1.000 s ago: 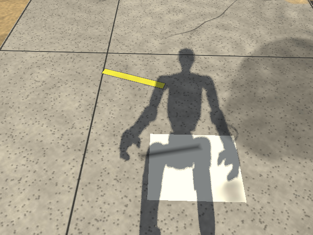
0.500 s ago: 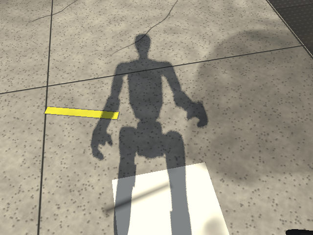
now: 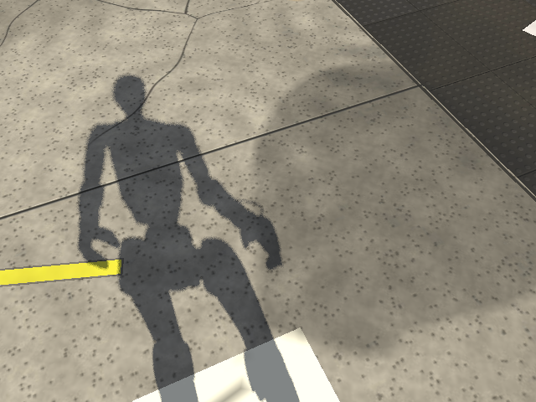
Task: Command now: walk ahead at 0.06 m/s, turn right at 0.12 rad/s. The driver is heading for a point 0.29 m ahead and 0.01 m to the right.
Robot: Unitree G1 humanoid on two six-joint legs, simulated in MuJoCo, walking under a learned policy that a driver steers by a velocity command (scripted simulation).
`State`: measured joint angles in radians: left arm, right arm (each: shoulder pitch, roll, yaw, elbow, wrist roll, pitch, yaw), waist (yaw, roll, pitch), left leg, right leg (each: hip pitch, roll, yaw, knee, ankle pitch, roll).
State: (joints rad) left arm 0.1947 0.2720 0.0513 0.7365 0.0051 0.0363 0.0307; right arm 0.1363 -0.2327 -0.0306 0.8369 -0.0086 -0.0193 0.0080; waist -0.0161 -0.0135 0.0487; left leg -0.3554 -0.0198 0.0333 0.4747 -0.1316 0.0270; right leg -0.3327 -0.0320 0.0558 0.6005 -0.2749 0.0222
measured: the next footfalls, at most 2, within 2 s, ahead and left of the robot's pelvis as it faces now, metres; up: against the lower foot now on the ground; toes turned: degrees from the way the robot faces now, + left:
right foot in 0.02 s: +0.07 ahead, -0.14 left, +0.00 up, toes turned +2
